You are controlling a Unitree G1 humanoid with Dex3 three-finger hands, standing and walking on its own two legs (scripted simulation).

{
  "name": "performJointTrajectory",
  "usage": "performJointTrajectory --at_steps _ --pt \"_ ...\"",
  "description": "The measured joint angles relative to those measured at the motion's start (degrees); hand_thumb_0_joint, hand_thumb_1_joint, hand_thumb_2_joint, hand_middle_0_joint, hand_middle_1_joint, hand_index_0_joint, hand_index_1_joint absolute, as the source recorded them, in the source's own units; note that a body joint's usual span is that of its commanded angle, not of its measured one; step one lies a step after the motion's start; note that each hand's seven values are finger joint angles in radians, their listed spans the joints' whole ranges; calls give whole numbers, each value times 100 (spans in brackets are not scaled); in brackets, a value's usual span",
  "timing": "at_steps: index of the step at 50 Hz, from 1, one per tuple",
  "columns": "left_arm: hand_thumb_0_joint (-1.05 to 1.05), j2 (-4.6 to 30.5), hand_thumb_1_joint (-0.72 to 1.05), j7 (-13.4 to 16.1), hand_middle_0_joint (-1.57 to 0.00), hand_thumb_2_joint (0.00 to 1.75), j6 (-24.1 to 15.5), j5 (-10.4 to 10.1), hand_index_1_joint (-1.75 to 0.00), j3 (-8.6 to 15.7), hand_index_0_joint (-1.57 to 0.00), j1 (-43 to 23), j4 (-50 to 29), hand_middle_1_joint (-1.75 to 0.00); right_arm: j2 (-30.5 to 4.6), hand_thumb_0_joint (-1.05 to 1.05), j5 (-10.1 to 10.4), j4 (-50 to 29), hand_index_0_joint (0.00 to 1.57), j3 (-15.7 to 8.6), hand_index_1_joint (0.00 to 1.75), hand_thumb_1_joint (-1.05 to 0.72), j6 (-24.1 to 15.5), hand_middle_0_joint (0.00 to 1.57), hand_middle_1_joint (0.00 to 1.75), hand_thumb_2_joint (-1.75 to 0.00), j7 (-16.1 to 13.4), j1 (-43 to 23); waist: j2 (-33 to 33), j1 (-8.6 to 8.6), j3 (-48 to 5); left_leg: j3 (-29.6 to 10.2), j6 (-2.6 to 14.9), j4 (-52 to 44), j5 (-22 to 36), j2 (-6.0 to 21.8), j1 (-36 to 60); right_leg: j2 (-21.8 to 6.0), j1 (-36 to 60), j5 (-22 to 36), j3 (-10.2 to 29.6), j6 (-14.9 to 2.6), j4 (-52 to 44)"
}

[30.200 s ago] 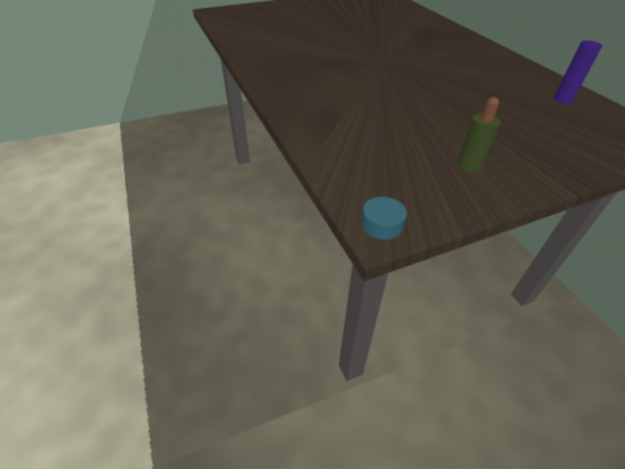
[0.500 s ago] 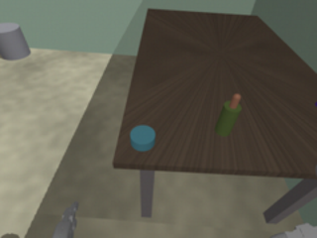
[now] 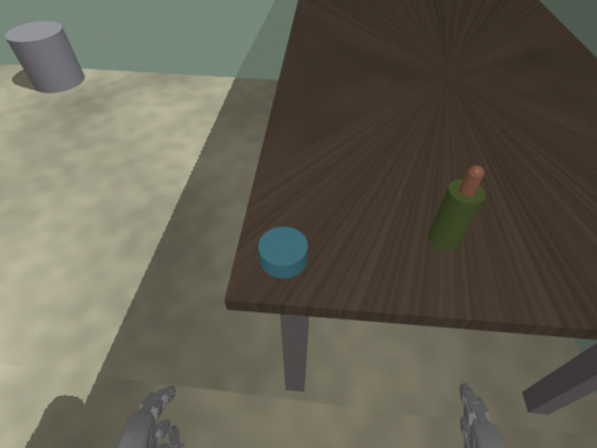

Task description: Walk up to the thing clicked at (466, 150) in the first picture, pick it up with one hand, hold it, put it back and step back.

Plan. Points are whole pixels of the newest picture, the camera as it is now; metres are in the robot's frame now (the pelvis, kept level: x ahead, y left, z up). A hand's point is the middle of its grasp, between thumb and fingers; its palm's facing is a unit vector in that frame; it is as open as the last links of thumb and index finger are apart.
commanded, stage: home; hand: right
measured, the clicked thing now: (459, 206) +0.49 -0.24 +0.04
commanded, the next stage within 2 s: none
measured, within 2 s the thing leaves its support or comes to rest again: neither
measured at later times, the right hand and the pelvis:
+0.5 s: hand out of the picture +0.15 -0.22 -0.13, palm faces -0.06 +0.94 -0.34, open 17.3 cm; pelvis +0.01 +0.00 +0.00, yaw +1 degrees
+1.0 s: hand out of the picture +0.04 -0.28 -0.15, palm faces -0.09 +0.93 -0.36, open 17.4 cm; pelvis -0.01 -0.02 +0.01, yaw +0 degrees
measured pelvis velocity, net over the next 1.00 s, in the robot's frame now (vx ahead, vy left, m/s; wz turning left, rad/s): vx -0.01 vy -0.02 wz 0.01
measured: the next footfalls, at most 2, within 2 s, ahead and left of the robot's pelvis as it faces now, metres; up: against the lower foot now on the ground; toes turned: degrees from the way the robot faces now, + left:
none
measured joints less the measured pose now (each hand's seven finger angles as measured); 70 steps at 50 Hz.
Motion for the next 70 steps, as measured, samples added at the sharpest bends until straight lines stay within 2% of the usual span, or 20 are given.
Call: performJointTrajectory --at_steps 7,17,19,21,29,35,47,70 --pt "1 85 89 17 -20 90 191 -5 -30 56 -20 143 157 -30 -53 -1 41 128 7 11 6 51 7 6 6 -7 -143 -158 -66 14 -25 -39 -13 -34 -23 -1 1 -6 8 -49 -42 -7 -11" --pt "1 74 90 -22 -20 90 494 -64 -30 101 -20 179 149 -30 -19 -1 47 282 6 46 6 51 198 6 6 -7 -165 -254 -70 25 -124 -100 -25 -97 -33 8 86 -2 127 -72 -109 -16 -93" --pt "1 153 90 -148 -20 90 430 97 -30 84 -20 117 258 -30 -159 0 -142 493 6 156 6 51 217 6 6 -7 -49 -314 -101 62 -159 -77 -25 -45 -54 1 60 -8 66 -111 -82 -23 12" --pt "1 286 90 -280 -20 90 381 174 -30 80 -20 43 432 -30 -376 0 -231 808 6 236 6 51 325 6 6 -7 102 -358 -146 110 -191 -62 -27 49 -107 -3 55 -13 32 -183 -64 -27 153" --pt "1 786 90 -474 -20 90 404 179 -30 136 -20 5 1295 -30 -1047 0 -227 1997 7 179 6 52 603 6 6 -6 284 -227 -207 122 -280 -65 -47 -23 -84 -7 273 -18 202 -219 -66 -44 188" --pt "1 989 90 -495 -20 90 446 157 -30 102 -20 39 1916 -30 -1279 0 -194 2614 6 198 5 53 686 6 6 -6 318 -150 -190 75 -206 -75 -86 -332 112 25 464 16 381 -47 -88 -85 -88" --pt "1 962 90 -519 -20 90 419 111 -30 -12 -20 -34 2529 -30 -1239 0 -156 3122 6 329 5 53 758 5 5 -5 372 -211 -119 74 -123 -90 -163 -680 387 117 603 113 534 239 -118 -166 -464" --pt "1 902 90 -498 -20 90 373 65 -30 30 -20 -278 2750 -30 -1187 0 -114 3164 6 316 5 52 746 6 5 -5 359 -426 -105 87 -84 -35 -164 -824 462 134 634 137 560 355 -67 -157 -644"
